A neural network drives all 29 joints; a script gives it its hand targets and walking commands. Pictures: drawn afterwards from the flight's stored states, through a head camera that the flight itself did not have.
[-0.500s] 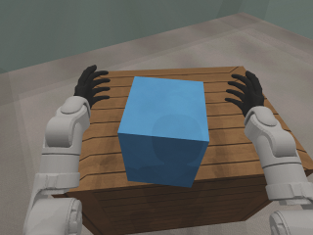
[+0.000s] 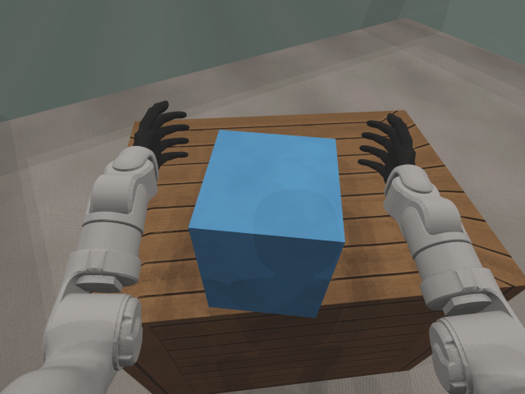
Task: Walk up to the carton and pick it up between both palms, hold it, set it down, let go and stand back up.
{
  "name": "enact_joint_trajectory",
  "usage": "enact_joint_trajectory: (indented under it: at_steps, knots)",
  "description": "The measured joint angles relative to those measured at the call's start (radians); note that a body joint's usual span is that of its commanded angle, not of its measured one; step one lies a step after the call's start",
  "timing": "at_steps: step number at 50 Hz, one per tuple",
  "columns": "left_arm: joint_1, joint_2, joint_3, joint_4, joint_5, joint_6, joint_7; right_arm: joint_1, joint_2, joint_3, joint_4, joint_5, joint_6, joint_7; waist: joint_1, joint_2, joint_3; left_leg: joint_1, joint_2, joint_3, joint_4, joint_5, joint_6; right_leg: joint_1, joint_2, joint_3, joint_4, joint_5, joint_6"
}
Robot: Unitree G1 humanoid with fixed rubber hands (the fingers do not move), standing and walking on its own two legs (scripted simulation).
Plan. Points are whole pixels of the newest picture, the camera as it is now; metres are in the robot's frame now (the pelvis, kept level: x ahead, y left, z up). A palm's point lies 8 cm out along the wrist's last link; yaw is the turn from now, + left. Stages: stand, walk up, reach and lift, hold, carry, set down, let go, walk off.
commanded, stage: reach and lift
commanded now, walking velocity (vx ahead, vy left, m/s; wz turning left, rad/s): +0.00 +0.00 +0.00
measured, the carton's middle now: (269, 226) +0.39 -0.01 +0.02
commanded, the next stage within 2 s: none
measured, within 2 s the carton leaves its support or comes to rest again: neither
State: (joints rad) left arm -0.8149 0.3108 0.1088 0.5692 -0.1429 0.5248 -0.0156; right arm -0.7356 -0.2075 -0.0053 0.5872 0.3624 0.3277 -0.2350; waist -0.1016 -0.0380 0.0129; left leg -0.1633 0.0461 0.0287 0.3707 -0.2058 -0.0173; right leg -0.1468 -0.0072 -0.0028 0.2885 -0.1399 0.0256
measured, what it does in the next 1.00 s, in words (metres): stands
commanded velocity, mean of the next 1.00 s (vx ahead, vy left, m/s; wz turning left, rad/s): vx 0.00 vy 0.00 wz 0.00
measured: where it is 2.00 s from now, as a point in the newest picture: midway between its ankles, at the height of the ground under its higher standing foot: outside the picture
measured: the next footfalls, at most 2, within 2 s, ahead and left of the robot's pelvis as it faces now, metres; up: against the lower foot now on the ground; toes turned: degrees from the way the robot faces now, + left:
none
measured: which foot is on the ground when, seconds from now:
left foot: down 0.00-1.00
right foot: down 0.00-1.00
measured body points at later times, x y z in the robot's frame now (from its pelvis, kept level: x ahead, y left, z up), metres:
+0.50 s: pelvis -0.01 +0.00 -0.01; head +0.02 +0.02 +0.44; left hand +0.43 +0.14 +0.07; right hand +0.39 -0.18 +0.07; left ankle -0.01 +0.12 -0.75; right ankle +0.01 -0.14 -0.75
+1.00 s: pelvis -0.02 +0.00 -0.01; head +0.02 +0.02 +0.44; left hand +0.43 +0.13 +0.07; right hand +0.39 -0.16 +0.07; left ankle -0.01 +0.12 -0.75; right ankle +0.01 -0.14 -0.75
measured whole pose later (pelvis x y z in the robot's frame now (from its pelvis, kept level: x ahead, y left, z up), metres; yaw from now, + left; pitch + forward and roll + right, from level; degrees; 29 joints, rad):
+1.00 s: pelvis -0.02 +0.00 -0.01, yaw +0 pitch +10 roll -2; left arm -0.87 0.15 0.09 1.17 -0.06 -0.13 0.06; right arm -0.76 -0.01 -0.13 1.03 0.12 -0.13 -0.26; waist -0.09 -0.01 -0.13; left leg -0.48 0.05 0.01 0.53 -0.23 -0.02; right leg -0.45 0.00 -0.02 0.42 -0.15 0.02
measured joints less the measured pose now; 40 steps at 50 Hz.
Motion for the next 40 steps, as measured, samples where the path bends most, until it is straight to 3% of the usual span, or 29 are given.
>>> enact_joint_trajectory:
  at_steps: [10,26,40]
  knots:
    - [0.108,-0.066,-0.01,0.035,0.02,-0.174,0.019,0.129,0.066,-0.018,-0.002,-0.075,-0.152,-0.002,0.019,0.004,0.003,-0.061,0.001,-0.002,0.028,-0.003,0.0,-0.061,0.0,-0.001,0.028,-0.004,-0.001]
    - [0.042,-0.143,-0.039,0.46,0.055,-0.551,0.043,0.057,0.149,-0.059,0.342,-0.189,-0.397,0.011,0.015,0.031,-0.097,-0.219,0.008,-0.014,0.109,-0.02,-0.002,-0.205,0.007,-0.009,0.086,-0.012,-0.003]
    - [-0.036,-0.146,-0.047,0.597,0.045,-0.643,0.065,0.005,0.146,-0.047,0.429,-0.179,-0.456,0.003,0.013,0.031,-0.137,-0.295,0.01,-0.011,0.148,-0.024,-0.002,-0.286,0.009,-0.005,0.129,-0.016,-0.003]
